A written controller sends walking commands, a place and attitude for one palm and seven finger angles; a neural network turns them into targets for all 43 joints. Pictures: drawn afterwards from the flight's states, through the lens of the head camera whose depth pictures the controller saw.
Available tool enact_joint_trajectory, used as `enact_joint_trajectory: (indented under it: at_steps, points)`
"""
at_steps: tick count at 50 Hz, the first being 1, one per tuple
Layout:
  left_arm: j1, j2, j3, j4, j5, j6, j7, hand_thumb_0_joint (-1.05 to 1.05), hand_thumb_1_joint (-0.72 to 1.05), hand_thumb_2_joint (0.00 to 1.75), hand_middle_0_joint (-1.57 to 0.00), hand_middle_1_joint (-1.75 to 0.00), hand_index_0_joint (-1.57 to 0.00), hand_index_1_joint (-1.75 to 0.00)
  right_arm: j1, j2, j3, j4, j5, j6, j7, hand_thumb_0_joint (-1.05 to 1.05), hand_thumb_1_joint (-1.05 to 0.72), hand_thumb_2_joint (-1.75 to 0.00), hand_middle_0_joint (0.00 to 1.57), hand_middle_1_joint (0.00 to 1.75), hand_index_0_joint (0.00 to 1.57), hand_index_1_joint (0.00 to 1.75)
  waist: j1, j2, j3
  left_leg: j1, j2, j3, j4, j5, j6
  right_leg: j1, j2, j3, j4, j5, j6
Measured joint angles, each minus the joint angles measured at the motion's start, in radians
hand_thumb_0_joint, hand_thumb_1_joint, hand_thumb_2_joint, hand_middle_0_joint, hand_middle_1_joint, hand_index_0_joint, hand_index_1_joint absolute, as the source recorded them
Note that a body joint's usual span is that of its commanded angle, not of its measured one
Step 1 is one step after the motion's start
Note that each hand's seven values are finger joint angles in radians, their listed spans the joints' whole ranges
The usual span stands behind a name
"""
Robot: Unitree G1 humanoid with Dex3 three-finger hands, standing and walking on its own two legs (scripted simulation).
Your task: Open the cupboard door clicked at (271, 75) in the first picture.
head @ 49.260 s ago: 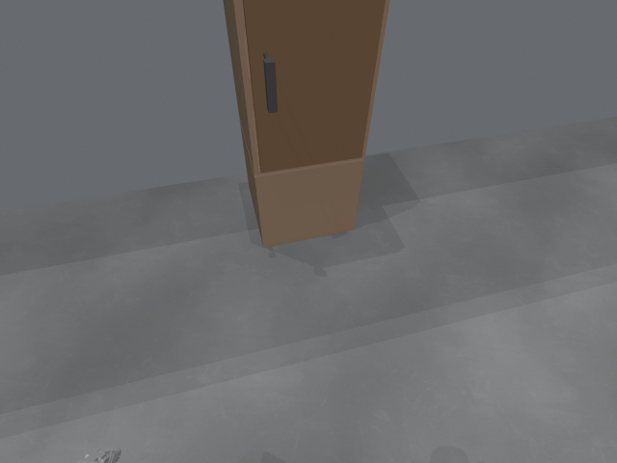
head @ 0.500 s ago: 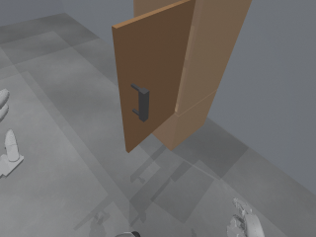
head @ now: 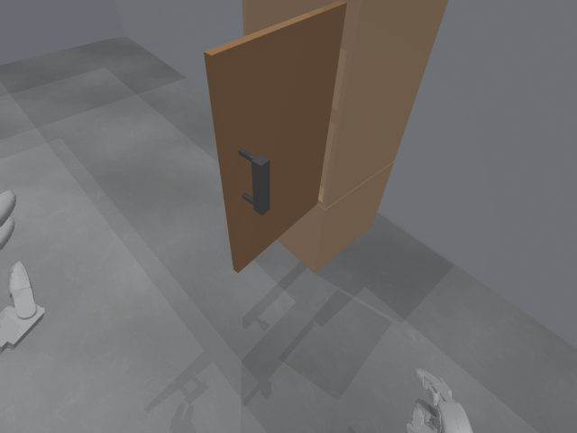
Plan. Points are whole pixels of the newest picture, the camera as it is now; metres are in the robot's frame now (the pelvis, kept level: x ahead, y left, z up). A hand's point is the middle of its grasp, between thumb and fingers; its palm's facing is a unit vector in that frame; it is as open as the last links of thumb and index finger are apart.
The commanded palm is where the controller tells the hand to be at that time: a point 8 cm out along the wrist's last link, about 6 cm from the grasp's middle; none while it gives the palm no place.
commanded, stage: stop stepping back and stand still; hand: left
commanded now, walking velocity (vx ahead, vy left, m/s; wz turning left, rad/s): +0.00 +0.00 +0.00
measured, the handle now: (253, 181) +0.59 +0.09 -0.02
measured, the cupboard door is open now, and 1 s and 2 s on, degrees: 97 97 97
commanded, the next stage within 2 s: let the arm hang, fingers relaxed in 0.18 s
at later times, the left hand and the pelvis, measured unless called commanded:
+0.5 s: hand out of the picture +0.13 +0.21 -0.13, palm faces +0.00 -0.96 -0.29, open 7.4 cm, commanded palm none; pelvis -0.01 +0.00 -0.01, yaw +2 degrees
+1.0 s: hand out of the picture -0.06 +0.18 -0.17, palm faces +0.07 -0.97 -0.22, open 7.3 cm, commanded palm none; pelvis +0.00 +0.00 +0.00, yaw +2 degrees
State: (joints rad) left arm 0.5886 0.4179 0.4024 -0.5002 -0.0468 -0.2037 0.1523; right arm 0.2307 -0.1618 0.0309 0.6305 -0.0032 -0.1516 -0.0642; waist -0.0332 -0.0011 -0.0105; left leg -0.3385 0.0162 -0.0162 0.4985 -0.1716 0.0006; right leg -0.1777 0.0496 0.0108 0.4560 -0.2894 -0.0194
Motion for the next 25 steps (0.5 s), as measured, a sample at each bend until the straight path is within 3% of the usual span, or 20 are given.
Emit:
enact_joint_trajectory:
  at_steps: [8, 14, 15, 16, 19, 22, 25]
  points:
    - [-0.026, -0.028, -0.019, 0.074, -0.004, 0.016, -0.002, 0.01, 0.89, 0.90, -0.21, -0.30, -0.21, -0.30, -0.017, -0.027, -0.010, 0.015, 0.002, 0.032, -0.008, 0.01, -0.90, -0.90, 0.21, 0.30, 0.20, 0.30, 0.041, 0.030, -0.004, 0.009, 0.013, -0.006, 0.003, -0.005, -0.005, 0.024, 0.013, -0.003, -0.030, 0.013, -0.004]
    - [-0.064, -0.047, -0.030, 0.091, -0.004, 0.040, 0.001, 0.01, 0.89, 0.90, -0.21, -0.30, -0.21, -0.30, -0.020, -0.046, -0.021, 0.012, 0.007, 0.036, -0.014, 0.01, -0.90, -0.90, 0.21, 0.30, 0.20, 0.30, 0.041, 0.018, 0.013, 0.027, 0.006, -0.011, -0.022, 0.007, -0.004, 0.043, 0.007, -0.009, -0.052, 0.021, -0.002]
    - [-0.088, -0.039, -0.050, 0.136, 0.015, 0.022, -0.014, 0.01, 0.89, 0.90, -0.21, -0.30, -0.21, -0.30, -0.023, -0.058, -0.029, 0.030, 0.006, 0.016, 0.004, 0.01, -0.90, -0.90, 0.21, 0.30, 0.20, 0.30, 0.042, 0.022, 0.007, 0.010, 0.003, -0.015, -0.012, 0.007, -0.003, 0.027, 0.005, -0.015, -0.038, 0.018, -0.002]
    - [-0.135, -0.031, -0.089, 0.224, 0.033, 0.027, -0.042, 0.01, 0.90, 0.90, -0.21, -0.30, -0.20, -0.30, -0.035, -0.077, -0.037, 0.059, 0.005, 0.011, 0.026, 0.01, -0.90, -0.90, 0.21, 0.30, 0.20, 0.30, 0.047, 0.032, 0.001, -0.010, -0.003, -0.018, 0.007, 0.003, -0.001, 0.005, 0.001, -0.020, -0.010, 0.007, -0.001]
    - [-0.280, -0.047, -0.222, 0.587, 0.063, 0.127, -0.112, 0.00, 0.90, 0.90, -0.20, -0.30, -0.20, -0.30, -0.082, -0.131, -0.047, 0.144, -0.010, 0.064, 0.057, 0.00, -0.90, -0.90, 0.21, 0.30, 0.20, 0.30, 0.048, 0.065, -0.009, -0.052, -0.020, -0.021, 0.061, -0.015, 0.009, -0.047, -0.015, -0.027, 0.074, -0.035, 0.004]
    - [-0.357, -0.096, -0.318, 0.934, 0.074, 0.213, -0.145, 0.00, 0.91, 0.90, -0.20, -0.30, -0.19, -0.30, -0.105, -0.140, -0.044, 0.200, -0.020, 0.109, 0.063, 0.00, -0.90, -0.90, 0.21, 0.30, 0.20, 0.30, 0.024, 0.060, 0.004, -0.056, -0.030, -0.017, 0.084, -0.025, 0.013, -0.061, -0.025, -0.025, 0.120, -0.058, 0.006]
    - [-0.370, -0.155, -0.380, 1.184, 0.072, 0.253, -0.152, 0.01, 0.91, 0.90, -0.20, -0.30, -0.19, -0.30, -0.092, -0.121, -0.038, 0.240, -0.026, 0.139, 0.063, 0.00, -0.90, -0.90, 0.21, 0.30, 0.20, 0.30, 0.003, 0.020, 0.031, -0.035, -0.032, -0.013, 0.076, -0.025, 0.009, -0.048, -0.028, -0.022, 0.127, -0.064, 0.004]
